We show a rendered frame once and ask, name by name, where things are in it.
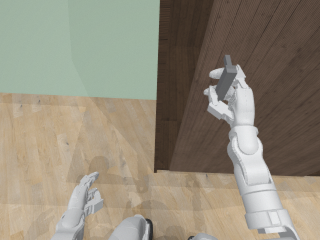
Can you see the left robot hand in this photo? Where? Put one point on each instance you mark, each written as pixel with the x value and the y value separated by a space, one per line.
pixel 82 197

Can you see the right robot forearm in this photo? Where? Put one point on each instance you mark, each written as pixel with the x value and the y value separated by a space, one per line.
pixel 264 210

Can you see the robot left thigh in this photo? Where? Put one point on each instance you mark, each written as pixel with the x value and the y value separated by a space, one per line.
pixel 131 228

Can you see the handle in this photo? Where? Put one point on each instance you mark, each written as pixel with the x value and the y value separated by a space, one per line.
pixel 227 77

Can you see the robot left shin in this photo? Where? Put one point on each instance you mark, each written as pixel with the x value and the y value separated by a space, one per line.
pixel 138 215

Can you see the right robot hand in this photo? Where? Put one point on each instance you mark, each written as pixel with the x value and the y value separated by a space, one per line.
pixel 240 100

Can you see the left robot forearm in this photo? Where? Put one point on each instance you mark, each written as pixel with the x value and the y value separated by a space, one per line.
pixel 70 226

